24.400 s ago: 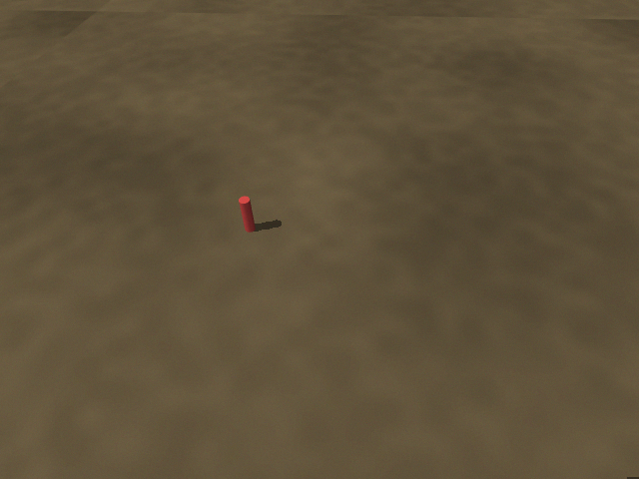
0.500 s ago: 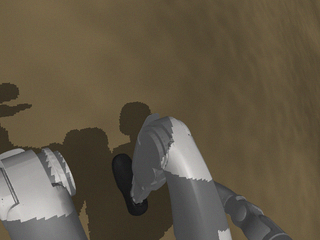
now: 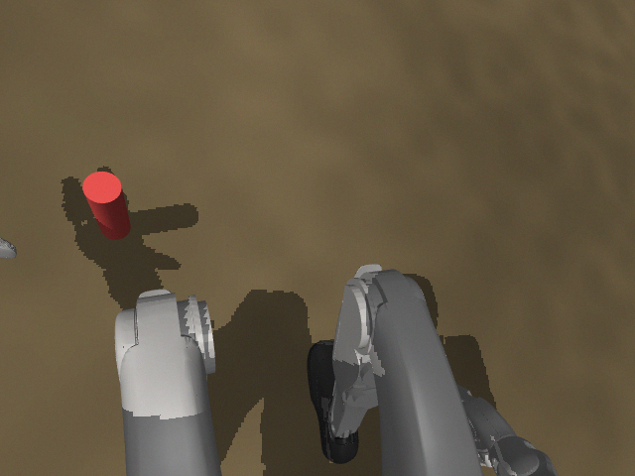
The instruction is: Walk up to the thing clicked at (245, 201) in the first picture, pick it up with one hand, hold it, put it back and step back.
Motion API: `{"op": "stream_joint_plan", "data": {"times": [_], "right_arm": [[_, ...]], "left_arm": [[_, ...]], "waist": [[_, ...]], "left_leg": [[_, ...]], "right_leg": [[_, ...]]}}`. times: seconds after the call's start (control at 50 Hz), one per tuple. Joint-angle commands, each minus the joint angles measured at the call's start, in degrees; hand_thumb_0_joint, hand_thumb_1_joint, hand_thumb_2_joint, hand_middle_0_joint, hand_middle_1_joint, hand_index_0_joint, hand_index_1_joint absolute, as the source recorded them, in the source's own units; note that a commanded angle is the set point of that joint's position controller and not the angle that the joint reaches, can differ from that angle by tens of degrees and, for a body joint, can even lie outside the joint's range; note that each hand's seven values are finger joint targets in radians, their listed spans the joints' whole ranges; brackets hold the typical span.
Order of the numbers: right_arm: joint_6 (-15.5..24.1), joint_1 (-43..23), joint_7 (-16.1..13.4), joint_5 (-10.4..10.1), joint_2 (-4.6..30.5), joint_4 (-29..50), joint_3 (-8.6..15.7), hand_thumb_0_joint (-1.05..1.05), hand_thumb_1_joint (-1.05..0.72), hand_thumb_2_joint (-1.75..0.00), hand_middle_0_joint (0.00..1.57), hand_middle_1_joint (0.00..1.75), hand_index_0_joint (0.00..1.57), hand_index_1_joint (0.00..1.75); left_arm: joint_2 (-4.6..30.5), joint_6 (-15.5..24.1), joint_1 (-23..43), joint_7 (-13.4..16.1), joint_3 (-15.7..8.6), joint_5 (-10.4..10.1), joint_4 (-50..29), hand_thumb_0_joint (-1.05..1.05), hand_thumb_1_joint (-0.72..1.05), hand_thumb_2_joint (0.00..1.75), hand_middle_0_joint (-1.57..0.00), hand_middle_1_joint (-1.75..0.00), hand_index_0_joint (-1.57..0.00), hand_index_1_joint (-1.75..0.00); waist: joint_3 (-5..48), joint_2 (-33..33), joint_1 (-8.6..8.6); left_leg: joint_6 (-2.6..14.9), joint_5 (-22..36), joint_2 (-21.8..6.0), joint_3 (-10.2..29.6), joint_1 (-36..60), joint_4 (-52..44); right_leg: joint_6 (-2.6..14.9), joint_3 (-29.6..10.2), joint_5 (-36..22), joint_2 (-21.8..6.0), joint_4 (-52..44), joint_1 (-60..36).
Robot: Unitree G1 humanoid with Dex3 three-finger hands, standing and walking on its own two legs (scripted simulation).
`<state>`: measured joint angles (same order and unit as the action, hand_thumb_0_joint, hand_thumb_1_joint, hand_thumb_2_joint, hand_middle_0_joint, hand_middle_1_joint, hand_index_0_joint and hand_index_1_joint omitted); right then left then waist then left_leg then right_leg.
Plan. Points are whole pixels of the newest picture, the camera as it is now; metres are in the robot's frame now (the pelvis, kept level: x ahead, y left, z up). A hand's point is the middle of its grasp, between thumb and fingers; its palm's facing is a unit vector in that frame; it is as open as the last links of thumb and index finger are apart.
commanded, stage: home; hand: left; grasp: from the side
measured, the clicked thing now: (110, 209) +0.48 +0.24 -0.25
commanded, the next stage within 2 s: none
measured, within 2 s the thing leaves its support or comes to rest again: neither
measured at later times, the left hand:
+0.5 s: hand out of the picture +0.31 +0.30 +0.09, palm faces +0.23 -0.86 -0.45, open 17.2 cm
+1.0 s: hand out of the picture +0.26 +0.20 +0.29, palm faces +0.26 -0.91 -0.34, open 17.5 cm
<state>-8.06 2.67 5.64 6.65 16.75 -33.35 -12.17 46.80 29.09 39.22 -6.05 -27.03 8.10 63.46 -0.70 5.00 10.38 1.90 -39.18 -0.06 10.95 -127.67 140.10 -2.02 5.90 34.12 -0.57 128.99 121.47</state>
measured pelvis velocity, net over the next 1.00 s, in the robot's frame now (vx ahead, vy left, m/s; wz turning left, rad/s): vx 0.10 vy -0.02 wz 0.17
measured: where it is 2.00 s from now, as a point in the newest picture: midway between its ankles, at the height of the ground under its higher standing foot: (263, 449)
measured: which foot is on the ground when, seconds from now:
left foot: down 0.00-1.00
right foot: down 0.00-1.00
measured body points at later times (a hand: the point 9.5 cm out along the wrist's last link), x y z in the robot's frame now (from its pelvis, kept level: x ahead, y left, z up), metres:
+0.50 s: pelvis +0.03 -0.02 +0.19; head +0.20 +0.04 +0.60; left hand +0.30 +0.35 +0.12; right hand +0.24 -0.24 +0.07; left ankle +0.08 +0.11 -0.30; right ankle +0.14 -0.15 -0.30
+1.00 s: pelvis +0.10 -0.02 +0.36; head +0.14 -0.01 +0.81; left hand +0.24 +0.25 +0.31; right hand +0.28 -0.24 +0.28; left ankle +0.08 +0.11 -0.30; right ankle +0.14 -0.15 -0.30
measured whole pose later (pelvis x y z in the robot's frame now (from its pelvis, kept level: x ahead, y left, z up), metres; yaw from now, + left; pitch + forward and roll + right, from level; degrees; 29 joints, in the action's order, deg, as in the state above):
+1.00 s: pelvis +0.10 -0.02 +0.36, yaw +10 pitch +14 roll -2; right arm 1.3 16.1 -10.0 -2.5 12.4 -28.1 -1.4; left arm 13.6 -13.5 -19.2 10.3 -0.7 -1.1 8.0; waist 9.1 -2.0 2.8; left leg -1.7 -30.0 -2.6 2.7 -46.4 62.7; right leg -0.7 3.0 27.7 -1.4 60.0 45.9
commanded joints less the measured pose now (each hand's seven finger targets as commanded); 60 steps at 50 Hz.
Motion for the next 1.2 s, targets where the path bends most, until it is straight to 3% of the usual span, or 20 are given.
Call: {"op": "stream_joint_plan", "data": {"times": [0.0,0.06,0.1,0.16,0.22,0.28,0.3,0.44,0.48,0.5,0.54,0.58,0.62,0.64,0.7,0.78,0.84,0.9,1.02,1.18], "right_arm": [[-1.1,8.2,-1.4,-2.1,15.4,2.3,9.7,0.0,-0.9,-0.9,0.2,0.3,0.2,0.3],[-0.9,8.8,-1.8,-3.9,14.9,2.9,12.6,0.0,-0.9,-0.9,0.2,0.3,0.2,0.3],[-0.9,9.7,-2.0,-5.1,14.2,3.7,13.9,0.0,-0.9,-0.9,0.2,0.3,0.2,0.3],[-1.2,9.5,-2.8,-6.9,13.5,5.5,15.2,0.0,-0.9,-0.9,0.2,0.3,0.2,0.3],[-1.0,9.5,-4.3,-8.3,11.8,7.1,15.9,0.0,-0.9,-0.9,0.2,0.3,0.2,0.3],[-0.2,8.5,-6.0,-9.1,10.5,8.3,15.9,0.0,-0.9,-0.9,0.2,0.3,0.2,0.3],[0.3,8.0,-6.6,-9.3,10.2,8.6,15.9,0.0,-0.9,-0.9,0.2,0.3,0.2,0.3],[3.6,8.4,-9.9,-9.2,6.7,9.2,15.7,0.0,-0.9,-0.9,0.2,0.3,0.2,0.3],[4.8,8.5,-10.3,-9.3,6.1,9.5,15.5,0.0,-0.9,-0.9,0.2,0.3,0.2,0.3],[5.3,9.1,-10.5,-9.1,5.8,9.2,15.5,0.0,-0.9,-0.9,0.2,0.3,0.2,0.3],[6.0,9.5,-11.0,-9.3,5.5,9.3,15.4,0.0,-0.9,-0.9,0.2,0.3,0.2,0.3],[6.8,10.0,-11.2,-9.1,4.8,9.5,15.1,0.0,-0.9,-0.9,0.2,0.3,0.2,0.3],[7.4,9.6,-11.7,-9.2,4.9,9.6,15.0,0.0,-0.9,-0.9,0.2,0.3,0.2,0.3],[7.8,10.0,-11.9,-9.2,4.5,9.8,14.9,0.0,-0.9,-0.9,0.2,0.3,0.2,0.3],[8.7,10.3,-12.9,-9.1,3.7,9.9,14.5,0.0,-0.9,-0.9,0.2,0.3,0.2,0.3],[9.9,10.4,-14.1,-9.3,3.2,11.1,14.2,0.0,-0.9,-0.9,0.2,0.3,0.2,0.3],[10.8,10.8,-15.0,-9.3,2.7,12.1,14.0,0.0,-0.9,-0.9,0.2,0.3,0.2,0.3],[11.6,10.5,-16.0,-9.3,2.3,13.0,13.7,0.0,-0.9,-0.9,0.2,0.3,0.2,0.3],[13.8,10.1,-17.2,-8.7,1.6,14.6,13.4,0.0,-0.9,-0.9,0.2,0.3,0.2,0.3],[15.9,10.3,-16.9,-7.6,1.7,14.5,13.6,0.0,-0.9,-0.9,0.2,0.3,0.2,0.3]], "left_arm": [[11.1,-2.9,10.5,2.1,-0.8,-0.3,-13.0,0.0,-0.51,0.09,-0.07,-0.07,-0.07,-0.07],[5.4,-7.5,5.3,2.4,2.0,-0.6,-16.8,0.0,-0.53,0.07,-0.07,-0.07,-0.07,-0.07],[2.3,-10.5,2.3,2.8,3.9,-1.2,-20.7,0.0,-0.53,0.07,-0.07,-0.07,-0.07,-0.07],[2.1,-14.4,-3.2,4.1,4.1,-2.1,-30.4,0.0,-0.55,0.06,-0.06,-0.06,-0.06,-0.06],[1.7,-17.8,-8.9,6.0,4.0,-3.1,-41.5,0.0,-0.48,0.1,-0.07,-0.08,-0.07,-0.08],[1.9,-20.8,-12.7,8.1,3.3,-3.9,-48.3,0.0,-0.44,0.13,-0.07,-0.08,-0.07,-0.08],[1.1,-21.6,-15.3,8.8,3.0,-3.9,-48.1,0.0,-0.47,0.11,-0.07,-0.07,-0.07,-0.07],[-8.6,-26.0,-25.2,11.7,8.1,-5.4,-48.8,0.0,-0.52,0.08,-0.06,-0.06,-0.06,-0.06],[-14.0,-27.8,-31.4,11.9,11.6,-5.8,-43.6,0.0,-0.56,0.05,-0.05,-0.05,-0.05,-0.05],[-12.9,-27.6,-26.9,12.2,11.5,-6.2,-50.1,0.0,-0.56,0.05,-0.05,-0.05,-0.05,-0.05],[-13.7,-29.3,-33.8,12.9,11.5,-6.5,-46.9,0.0,-0.56,0.05,-0.05,-0.05,-0.05,-0.05],[-15.9,-30.3,-34.2,13.2,13.2,-6.7,-50.2,0.0,-0.55,0.06,-0.05,-0.06,-0.05,-0.06],[-16.7,-32.0,-40.8,13.8,13.3,-6.9,-46.1,0.0,-0.56,0.05,-0.05,-0.05,-0.05,-0.05],[-16.9,-32.2,-37.5,14.1,14.4,-7.2,-51.4,0.0,-0.54,0.06,-0.05,-0.06,-0.05,-0.06],[-18.5,-34.1,-42.4,15.0,15.3,-7.4,-53.2,0.0,-0.6,0.03,-0.05,-0.05,-0.05,-0.05],[-22.5,-36.7,-46.9,15.9,19.2,-7.9,-56.3,0.0,-0.57,0.04,-0.05,-0.05,-0.05,-0.05],[-23.0,-38.3,-49.9,16.7,20.0,-8.1,-61.2,0.0,-0.57,0.04,-0.05,-0.05,-0.05,-0.05],[-25.8,-40.0,-55.6,17.0,22.5,-8.4,-63.8,0.0,-0.58,0.04,-0.05,-0.05,-0.05,-0.05],[-28.3,-42.0,-63.2,17.0,24.8,-8.6,-71.9,0.0,-0.59,0.03,-0.05,-0.05,-0.05,-0.05],[-29.5,-42.0,-65.1,15.7,25.0,-8.2,-74.0,0.0,-0.59,0.03,-0.05,-0.05,-0.04,-0.05]], "waist": [[37.4,-27.5,-1.67],[39.5,-25.5,-3.76],[41.1,-21.2,-3.37],[43.0,-17.1,-5.46],[46.4,-16.2,-7.06],[44.2,-15.3,-7.24],[43.4,-16.0,-7.35],[38.8,-13.6,-6.9],[36.6,-10.7,-5.85],[37.6,-11.2,-6.15],[36.0,-9.5,-7.34],[36.3,-9.5,-6.96],[33.4,-8.2,-7.42],[33.6,-8.1,-7.04],[31.7,-9.3,-7.92],[26.2,-9.1,-7.41],[24.2,-8.9,-8.02],[20.6,-8.5,-8.13],[15.8,-6.2,-8.39],[11.2,-5.2,-8.03]], "left_leg": [[-2.17,4.2,-1.4,-3.7,31.5,-26.6],[-2.25,3.2,-1.4,-3.3,35.1,-30.7],[-1.6,3.6,-1.0,-3.8,35.3,-32.2],[-0.96,-0.4,-0.9,-3.1,38.0,-37.6],[-0.81,0.0,-1.1,-3.3,42.9,-42.1],[-0.46,-3.6,-1.3,-4.2,45.3,-46.7],[-0.67,-2.0,-1.4,-4.0,47.8,-48.2],[-0.85,7.2,-1.0,-7.8,56.1,-54.9],[-0.62,10.8,-0.8,-8.7,57.7,-56.5],[-0.65,12.3,-0.9,-9.0,59.6,-57.4],[-0.63,14.5,-0.6,-9.5,62.6,-60.4],[-0.71,18.4,-0.7,-9.5,65.9,-62.9],[-0.62,19.5,-0.6,-9.8,67.7,-65.7],[-0.62,19.2,-0.6,-9.9,69.2,-67.0],[-0.94,20.8,-0.6,-10.3,74.3,-71.5],[-1.17,21.3,-0.4,-10.7,80.0,-77.6],[-1.26,21.1,-0.3,-11.0,84.8,-82.1],[-1.44,21.2,-0.2,-10.8,88.0,-85.9],[-1.43,21.9,-0.3,-10.7,91.3,-90.2],[-1.67,23.5,-0.5,-10.9,93.2,-92.5]], "right_leg": [[4.42,3.0,-3.3,1.9,-10.6,-10.4],[4.59,2.0,-2.2,1.4,-12.7,-9.1],[4.38,1.3,-2.5,1.3,-16.4,-12.7],[4.01,0.2,0.3,1.2,-21.5,-17.6],[3.77,-0.9,-0.3,1.1,-26.1,-24.7],[3.52,-1.9,2.4,1.1,-31.6,-30.0],[3.53,-2.1,1.2,1.0,-32.6,-30.7],[3.61,-3.5,-4.3,0.6,-44.4,-43.8],[3.49,-3.6,-7.6,0.6,-48.0,-48.5],[3.44,-3.9,-9.3,0.4,-49.2,-51.0],[3.23,-4.5,-11.5,0.3,-53.1,-56.9],[3.21,-4.2,-15.3,0.2,-55.4,-61.7],[2.91,-4.5,-16.6,0.1,-58.7,-65.2],[2.83,-4.6,-16.6,0.0,-60.3,-67.5],[2.81,-4.8,-17.8,-0.1,-64.8,-72.6],[2.46,-4.5,-18.5,-0.1,-71.0,-77.8],[2.21,-4.2,-18.4,0.0,-75.2,-81.9],[2.14,-3.3,-18.3,0.4,-78.4,-84.5],[1.97,-2.2,-18.5,1.0,-82.3,-88.0],[1.78,-1.9,-19.4,1.2,-84.2,-89.7]]}}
